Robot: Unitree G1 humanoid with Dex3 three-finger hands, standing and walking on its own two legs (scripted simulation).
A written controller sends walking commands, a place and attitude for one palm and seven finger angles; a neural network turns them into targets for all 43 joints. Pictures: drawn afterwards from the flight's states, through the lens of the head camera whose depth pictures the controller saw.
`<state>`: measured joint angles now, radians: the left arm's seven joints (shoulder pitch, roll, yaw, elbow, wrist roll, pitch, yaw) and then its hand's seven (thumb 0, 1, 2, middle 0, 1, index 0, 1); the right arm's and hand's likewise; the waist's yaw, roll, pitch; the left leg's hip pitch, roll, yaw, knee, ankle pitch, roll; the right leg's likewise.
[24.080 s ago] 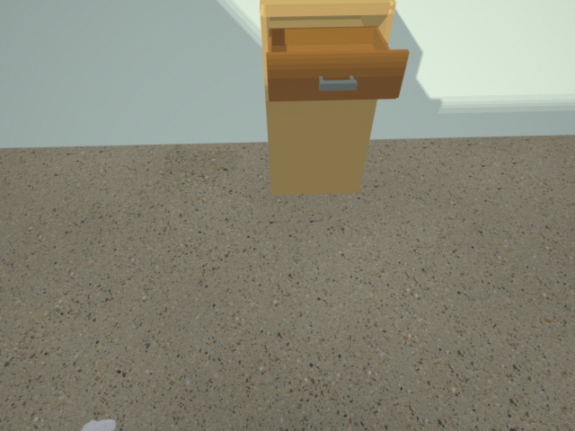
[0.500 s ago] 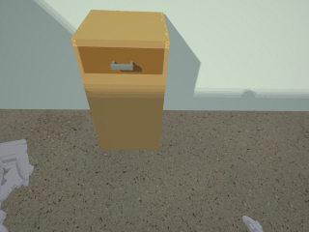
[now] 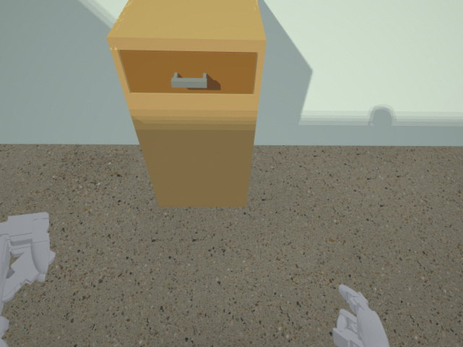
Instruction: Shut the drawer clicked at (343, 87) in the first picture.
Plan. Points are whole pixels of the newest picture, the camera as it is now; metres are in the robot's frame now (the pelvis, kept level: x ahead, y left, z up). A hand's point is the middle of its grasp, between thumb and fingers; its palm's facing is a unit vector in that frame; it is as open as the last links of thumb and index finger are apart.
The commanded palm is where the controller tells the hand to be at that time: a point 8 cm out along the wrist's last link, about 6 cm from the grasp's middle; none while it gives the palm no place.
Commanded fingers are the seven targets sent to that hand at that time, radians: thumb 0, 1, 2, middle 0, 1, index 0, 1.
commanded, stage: let the arm hang, fingers relaxed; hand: left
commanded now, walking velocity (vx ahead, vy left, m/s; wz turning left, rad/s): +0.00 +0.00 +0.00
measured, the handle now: (189, 79) +0.84 +0.18 +0.00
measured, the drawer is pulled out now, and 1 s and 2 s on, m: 0.00 0.00 0.00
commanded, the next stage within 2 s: look to check the result in 1.08 s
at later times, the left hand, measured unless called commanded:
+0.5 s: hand out of the picture -0.08 +0.21 -0.17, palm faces +0.04 -0.97 -0.25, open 4.7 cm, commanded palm none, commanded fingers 0.00 0.90 0.90 -0.32 -0.43 -0.32 -0.43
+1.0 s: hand out of the picture -0.01 +0.16 -0.18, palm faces +0.05 -0.98 -0.18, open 7.3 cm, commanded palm none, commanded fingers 0.00 0.90 0.90 -0.20 -0.30 -0.20 -0.30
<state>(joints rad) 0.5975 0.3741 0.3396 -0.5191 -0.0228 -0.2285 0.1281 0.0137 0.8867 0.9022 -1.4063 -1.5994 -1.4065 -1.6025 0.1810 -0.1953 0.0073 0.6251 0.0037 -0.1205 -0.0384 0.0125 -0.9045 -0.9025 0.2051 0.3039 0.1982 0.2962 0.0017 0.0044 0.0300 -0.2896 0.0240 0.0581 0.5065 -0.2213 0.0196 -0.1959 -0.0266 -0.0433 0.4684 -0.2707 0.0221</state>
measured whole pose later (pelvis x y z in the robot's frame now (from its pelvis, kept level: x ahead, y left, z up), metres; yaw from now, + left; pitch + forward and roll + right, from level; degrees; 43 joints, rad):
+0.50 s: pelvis -0.01 +0.01 +0.00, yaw +2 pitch -1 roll -1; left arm 0.38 0.23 0.01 1.12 0.01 0.03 0.02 0.01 0.90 0.90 -0.68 -0.86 -0.68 -0.85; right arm 0.31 -0.17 -0.01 1.10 -0.01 0.03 -0.01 0.01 -0.91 -0.90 0.20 0.30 0.19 0.30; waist 0.01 0.01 0.07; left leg -0.27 0.00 0.04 0.46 -0.18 0.03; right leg -0.17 -0.05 -0.07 0.43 -0.25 0.03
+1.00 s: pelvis -0.01 -0.01 +0.00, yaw +1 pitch -2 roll +0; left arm 0.28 0.12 0.01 1.13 0.01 0.00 0.04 0.01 0.92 0.90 -0.21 -0.31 -0.21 -0.31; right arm 0.30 -0.11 -0.02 1.14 -0.02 0.01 -0.03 0.01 -0.91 -0.90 0.20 0.30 0.19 0.30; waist -0.01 0.01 0.03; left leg -0.24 0.01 0.04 0.46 -0.19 0.01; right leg -0.16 -0.04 -0.06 0.46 -0.27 0.01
